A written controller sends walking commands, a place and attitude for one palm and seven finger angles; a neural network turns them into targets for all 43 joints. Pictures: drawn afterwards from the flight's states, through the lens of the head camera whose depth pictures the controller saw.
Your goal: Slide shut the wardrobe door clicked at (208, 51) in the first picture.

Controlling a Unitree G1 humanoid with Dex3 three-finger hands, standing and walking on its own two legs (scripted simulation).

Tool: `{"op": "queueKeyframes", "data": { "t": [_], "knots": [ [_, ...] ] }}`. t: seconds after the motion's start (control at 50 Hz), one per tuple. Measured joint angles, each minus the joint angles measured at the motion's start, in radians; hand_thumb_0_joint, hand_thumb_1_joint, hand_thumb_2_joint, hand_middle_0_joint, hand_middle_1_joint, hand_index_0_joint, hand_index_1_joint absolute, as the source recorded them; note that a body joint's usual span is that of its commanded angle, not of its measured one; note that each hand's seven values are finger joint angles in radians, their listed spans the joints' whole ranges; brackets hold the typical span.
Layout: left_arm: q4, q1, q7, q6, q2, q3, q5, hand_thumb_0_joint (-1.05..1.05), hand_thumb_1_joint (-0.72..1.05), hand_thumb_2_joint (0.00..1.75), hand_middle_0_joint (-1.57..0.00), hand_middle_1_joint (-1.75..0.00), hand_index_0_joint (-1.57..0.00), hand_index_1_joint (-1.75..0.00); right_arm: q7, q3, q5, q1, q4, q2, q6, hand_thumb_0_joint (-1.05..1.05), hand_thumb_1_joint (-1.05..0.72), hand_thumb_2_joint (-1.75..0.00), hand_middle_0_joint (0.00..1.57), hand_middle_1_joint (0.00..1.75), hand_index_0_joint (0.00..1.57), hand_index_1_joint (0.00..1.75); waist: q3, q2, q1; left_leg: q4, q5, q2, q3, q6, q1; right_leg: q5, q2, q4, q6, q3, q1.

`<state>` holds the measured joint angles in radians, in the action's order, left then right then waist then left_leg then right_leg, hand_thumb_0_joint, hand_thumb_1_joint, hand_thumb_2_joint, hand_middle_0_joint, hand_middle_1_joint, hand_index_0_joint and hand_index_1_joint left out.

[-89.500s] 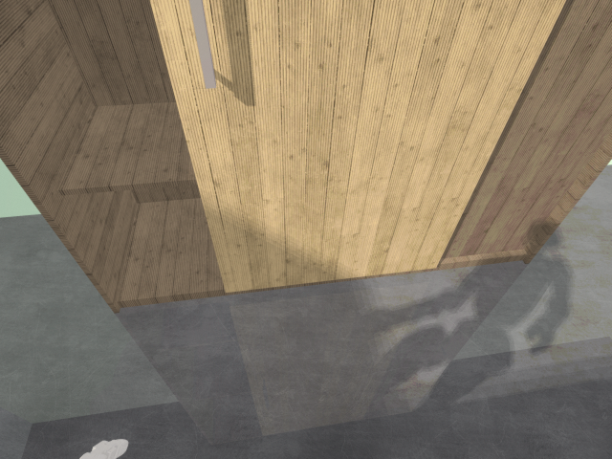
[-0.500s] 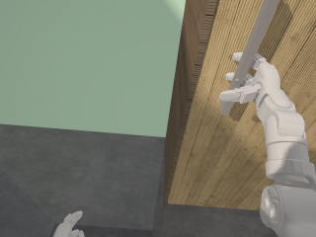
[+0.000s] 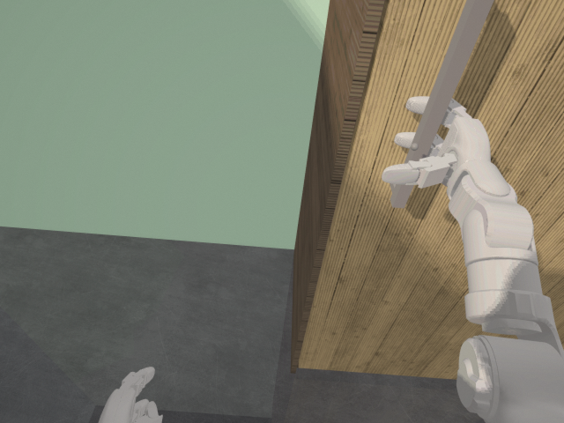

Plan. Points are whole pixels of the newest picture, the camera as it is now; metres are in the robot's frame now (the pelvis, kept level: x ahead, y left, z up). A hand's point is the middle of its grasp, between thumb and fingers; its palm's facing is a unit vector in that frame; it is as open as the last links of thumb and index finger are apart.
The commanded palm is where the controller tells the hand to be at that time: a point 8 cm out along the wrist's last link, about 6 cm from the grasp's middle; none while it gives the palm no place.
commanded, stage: slide the fingers in behind the handle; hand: right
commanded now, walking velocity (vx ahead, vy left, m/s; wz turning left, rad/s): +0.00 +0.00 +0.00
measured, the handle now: (429, 107) +0.47 -0.15 +0.27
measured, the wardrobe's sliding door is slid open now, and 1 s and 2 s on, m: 0.00 0.00 0.00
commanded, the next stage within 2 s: grip the handle and tug to test in 0.26 s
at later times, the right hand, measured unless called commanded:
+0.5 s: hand (414, 146) +0.42 -0.13 +0.24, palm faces +0.01 +1.00 +0.01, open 13.6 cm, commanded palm +0.40 -0.19 +0.24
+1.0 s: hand (415, 145) +0.42 -0.13 +0.24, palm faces +0.02 +1.00 +0.00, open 6.3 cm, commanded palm +0.39 -0.19 +0.24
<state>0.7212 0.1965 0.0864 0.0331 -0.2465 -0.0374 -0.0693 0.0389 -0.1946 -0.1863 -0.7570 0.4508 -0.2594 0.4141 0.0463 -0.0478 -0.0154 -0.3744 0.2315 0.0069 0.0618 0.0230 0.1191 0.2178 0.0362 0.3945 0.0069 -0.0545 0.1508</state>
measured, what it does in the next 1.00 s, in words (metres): stands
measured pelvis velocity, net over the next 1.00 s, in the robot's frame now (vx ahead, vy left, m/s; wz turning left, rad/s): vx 0.00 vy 0.00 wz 0.00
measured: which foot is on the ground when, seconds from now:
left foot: down 0.00-1.00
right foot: down 0.00-1.00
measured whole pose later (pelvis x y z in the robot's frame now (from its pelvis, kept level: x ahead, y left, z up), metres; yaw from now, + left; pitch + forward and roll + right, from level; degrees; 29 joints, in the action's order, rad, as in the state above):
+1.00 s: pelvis +0.00 +0.00 +0.00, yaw +0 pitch -1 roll +0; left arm 0.73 0.20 0.08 0.04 -0.25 -0.04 -0.07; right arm 0.02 -0.19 -0.18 -0.78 0.47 -0.26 0.41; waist 0.04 -0.05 -0.02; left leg -0.37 0.22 0.01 0.06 0.02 0.12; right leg 0.21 0.03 0.39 0.00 -0.05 0.16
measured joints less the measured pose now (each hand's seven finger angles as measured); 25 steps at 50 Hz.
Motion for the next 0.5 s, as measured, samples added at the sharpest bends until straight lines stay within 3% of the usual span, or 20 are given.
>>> {"op": "queueKeyframes", "data": {
  "t": [0.5],
  "knots": [
    [0.014, 0.025, -0.001, 0.002, -0.001, 0.001, 0.002, 0.01, 0.90, 0.89, -0.20, -0.30, -0.20, -0.30, -0.010, -0.002, 0.002, -0.020, 0.032, -0.001, -0.012, -0.01, 0.44, -0.33, 0.30, 1.21, 0.31, 1.21, -0.004, 0.002, -0.008, 0.006, -0.011, -0.002, -0.006, -0.005, 0.005, -0.006, -0.003, -0.002, -0.005, -0.005, 0.005]
  ]
}}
